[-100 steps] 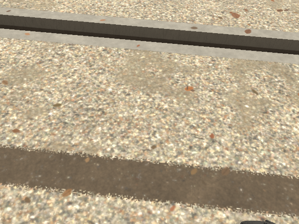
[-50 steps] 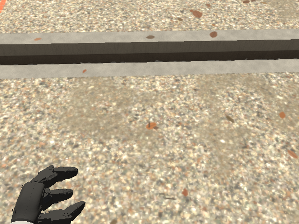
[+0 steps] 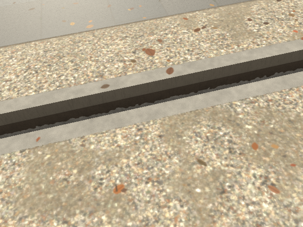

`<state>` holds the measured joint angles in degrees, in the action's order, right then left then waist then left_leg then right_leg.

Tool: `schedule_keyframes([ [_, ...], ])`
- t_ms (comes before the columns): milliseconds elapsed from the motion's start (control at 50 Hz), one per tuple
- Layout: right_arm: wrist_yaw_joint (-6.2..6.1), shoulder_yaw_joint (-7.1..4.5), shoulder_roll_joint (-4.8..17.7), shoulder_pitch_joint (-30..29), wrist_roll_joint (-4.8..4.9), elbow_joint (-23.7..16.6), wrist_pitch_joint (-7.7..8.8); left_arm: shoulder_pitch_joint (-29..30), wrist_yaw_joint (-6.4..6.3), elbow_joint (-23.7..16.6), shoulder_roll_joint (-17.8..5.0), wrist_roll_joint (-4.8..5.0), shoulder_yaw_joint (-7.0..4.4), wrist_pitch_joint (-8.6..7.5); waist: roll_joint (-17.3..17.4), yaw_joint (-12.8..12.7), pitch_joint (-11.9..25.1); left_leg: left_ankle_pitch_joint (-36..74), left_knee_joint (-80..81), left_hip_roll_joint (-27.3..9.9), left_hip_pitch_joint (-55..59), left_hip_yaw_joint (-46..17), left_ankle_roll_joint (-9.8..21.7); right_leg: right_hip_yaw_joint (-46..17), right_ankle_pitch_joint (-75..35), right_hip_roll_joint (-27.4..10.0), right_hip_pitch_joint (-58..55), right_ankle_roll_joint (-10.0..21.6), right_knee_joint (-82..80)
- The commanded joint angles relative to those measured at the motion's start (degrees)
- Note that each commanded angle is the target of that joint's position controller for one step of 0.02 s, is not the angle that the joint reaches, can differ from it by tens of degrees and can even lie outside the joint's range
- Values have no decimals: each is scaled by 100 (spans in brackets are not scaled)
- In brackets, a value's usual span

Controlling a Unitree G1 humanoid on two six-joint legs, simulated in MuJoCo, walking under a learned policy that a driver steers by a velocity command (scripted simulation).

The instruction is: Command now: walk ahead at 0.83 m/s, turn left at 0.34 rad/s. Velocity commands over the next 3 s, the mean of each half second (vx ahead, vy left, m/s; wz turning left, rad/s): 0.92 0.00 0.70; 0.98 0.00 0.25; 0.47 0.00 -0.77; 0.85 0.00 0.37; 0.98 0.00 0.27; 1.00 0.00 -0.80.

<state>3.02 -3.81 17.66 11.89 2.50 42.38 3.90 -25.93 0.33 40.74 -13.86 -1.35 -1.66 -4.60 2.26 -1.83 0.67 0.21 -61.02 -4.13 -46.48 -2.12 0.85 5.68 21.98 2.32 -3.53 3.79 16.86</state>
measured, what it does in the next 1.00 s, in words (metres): walks ahead, turning left: left foot, then right foot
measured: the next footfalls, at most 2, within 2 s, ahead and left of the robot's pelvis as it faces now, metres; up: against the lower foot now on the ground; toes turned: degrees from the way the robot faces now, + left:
left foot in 0.20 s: +0.36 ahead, +0.07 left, +0.00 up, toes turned +9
right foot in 0.62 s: +0.76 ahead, -0.04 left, +0.00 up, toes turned +40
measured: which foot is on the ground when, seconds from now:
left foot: up 0.00-0.18, down 0.20-0.62, up 0.64-1.00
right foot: down 0.00-0.22, up 0.24-0.60, down 0.62-1.00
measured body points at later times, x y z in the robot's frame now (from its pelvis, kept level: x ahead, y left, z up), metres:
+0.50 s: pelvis +0.39 +0.01 +0.00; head +0.41 +0.03 +0.45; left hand +0.55 +0.30 -0.04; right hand +0.52 -0.23 -0.11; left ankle +0.32 +0.06 -0.73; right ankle +0.66 -0.12 -0.66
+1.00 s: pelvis +0.77 +0.15 -0.01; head +0.78 +0.16 +0.44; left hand +0.54 +0.31 -0.13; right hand +1.11 +0.15 -0.03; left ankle +0.83 +0.35 -0.72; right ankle +0.73 -0.07 -0.73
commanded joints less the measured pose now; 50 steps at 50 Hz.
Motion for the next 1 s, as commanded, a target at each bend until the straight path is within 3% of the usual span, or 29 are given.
schedule_keyframes([
  [20,56,20,285,-1080,15,-537,133,259,-125,-228,-903,-10,-224,-226,-534,-139,-1001,1067,1107,222,24,254,57,188,-2217,-1108,977,-78,-1438],
  [60,165,84,142,-1309,9,-578,201,92,-183,-45,-920,40,-209,-256,-524,-208,-1011,1365,1835,342,520,642,193,461,-3169,-1128,843,-326,-1507],
  [120,257,18,266,-1236,87,-643,243,-66,-320,139,-1201,22,-238,-138,-917,-40,-605,957,2352,912,1073,1223,501,681,-6903,-1218,-209,-611,-680],
  [160,234,-79,487,-589,154,-618,141,56,-489,136,-1506,-16,-336,32,-1346,468,-124,370,2294,1217,1785,1485,671,731,-9353,-1429,-744,-679,545],
  [180,195,-208,769,330,155,-434,41,346,-531,71,-1611,-59,-382,99,-1438,1003,267,30,2099,1253,2712,1416,813,670,-10019,-1507,-567,-664,1661],
  [200,103,-382,1148,1883,123,-28,-74,896,-508,-99,-1696,-108,-417,113,-1311,1739,776,-141,2127,1046,4336,846,1098,512,-9986,-1485,233,-599,3347],
  [220,-55,-381,1152,2928,81,289,-187,1595,-368,-243,-1317,-42,-321,2,-94,2260,653,-3,2724,652,5600,106,1368,520,-4932,-542,1799,-605,6183],
  [240,-75,-275,1080,2431,-163,252,-126,885,-169,-534,31,55,64,-269,1786,1041,857,-1359,2248,-81,7012,-1962,2117,-645,1328,292,4634,-679,8522],
  [260,-109,-185,760,1763,-266,-130,-48,910,-6,-902,-170,375,163,-547,1100,861,1399,-4357,3919,-895,6886,-4461,2704,-1594,884,270,5597,-361,8645],
  [280,-131,-182,584,1766,-249,-261,19,1530,67,-1092,-739,450,58,-684,70,925,737,-4668,4870,-910,6029,-4715,2326,-1612,250,32,5407,-34,7762],
  [300,-103,-154,559,1342,-249,-315,89,1486,88,-1129,-717,394,41,-697,-861,346,75,-4386,5096,-881,4878,-4474,2141,-1565,-163,-226,5144,49,6964],
  [320,-96,-140,535,890,-248,-475,153,1361,51,-1001,-658,216,57,-625,-1053,51,-182,-3969,5133,-592,3915,-4141,2130,-1622,-315,-416,4673,-13,6460],
  [360,-177,-134,546,320,-262,-674,147,1053,-24,-873,-833,110,-6,-417,-713,-312,-600,-3280,5285,-65,2657,-3311,2063,-1562,-448,-679,4169,-302,5777],
  [400,-276,-102,487,290,-154,-654,153,1430,-124,-1015,-855,-20,-2,-316,-562,-215,-827,-2408,5293,325,1697,-2430,1924,-1216,-924,-766,3704,-594,4683],
  [440,-393,-126,576,387,-40,-572,137,2123,-139,-1276,-598,-97,76,-311,-209,85,-849,-1807,5151,714,1074,-1795,1681,-927,-1992,-596,2918,-808,3356],
  [480,-430,-178,695,697,44,-447,87,2657,-122,-1449,-405,54,103,-319,27,478,-580,-1945,4946,799,1103,-1736,1411,-792,-2689,-284,2182,-958,2278],
  [560,-471,-193,562,964,98,-306,-34,2748,-109,-1446,-797,408,-137,-351,413,590,-215,-2240,4004,497,2952,-2459,1135,-1312,-2379,-201,2269,-1047,1150],
  [600,-427,-177,505,836,1,-342,-120,1761,-79,-1225,-1111,482,-376,-425,548,-35,299,-1144,2826,415,3431,-2496,891,-1215,-1668,-227,1408,-763,1127],
  [620,-355,-65,230,682,-129,-483,-111,556,-98,-1015,-1302,463,-490,-430,399,-644,1123,-853,1232,592,2858,-2101,633,-1442,-1241,-703,-166,-516,1562],
  [640,-317,152,-512,1039,-230,-696,-82,-369,-121,-869,-1698,299,-545,-373,-1183,-609,2047,-3002,-845,1048,1508,-1417,475,-3420,819,-1824,-1971,-78,1131],
  [660,-319,245,-426,1639,216,-927,39,-234,36,-727,-1966,119,-577,-380,-3535,-114,2125,-3013,-2248,894,-158,-947,376,-6750,3051,-2780,-2257,717,-195],
  [680,-372,174,72,1289,238,-682,4,161,49,-830,-1227,122,-451,-346,-2211,-314,1060,-2303,-2636,498,-555,-833,313,-6313,3360,-2467,-1515,688,-374],
  [720,-309,168,195,126,-83,-853,64,104,25,-546,-989,65,-380,-205,-511,-416,93,-1987,-2348,292,-340,-525,345,-4334,1252,-1786,-279,634,-179],
  [760,-260,185,43,-312,-154,-1083,131,210,74,-340,-702,79,-247,-191,-665,-100,-347,-1964,-1425,52,7,-545,425,-3499,220,-1345,544,735,-221],
  [800,-217,219,-25,-389,-203,-1124,146,188,114,-236,-519,235,-178,-182,-846,99,-415,-2090,-595,-39,222,-377,351,-3339,-263,-1187,871,881,-379],
  [860,-95,339,-43,-819,-312,-1258,293,351,-9,-251,-914,308,-295,-141,-642,145,-592,-1205,1195,-37,785,-315,158,-2981,-755,-1203,1543,999,-546],
  [900,-17,352,-1,-1167,-282,-1243,389,270,-58,-239,-1132,366,-356,-88,-624,49,-518,-359,2039,266,2104,-89,13,-2659,-903,-1154,2316,906,-728],
  [960,-73,211,280,-1217,-126,-1185,404,-41,-62,-105,-1100,444,-340,-39,-812,101,-590,-174,2683,366,3024,-170,-65,-2704,-884,-1272,2242,748,-711],
  [1000,-128,12,547,-772,-224,-1049,432,-322,-58,50,-1093,367,-350,100,-690,375,-318,-440,3249,579,3780,15,55,-2410,-2485,-881,1834,364,581],
])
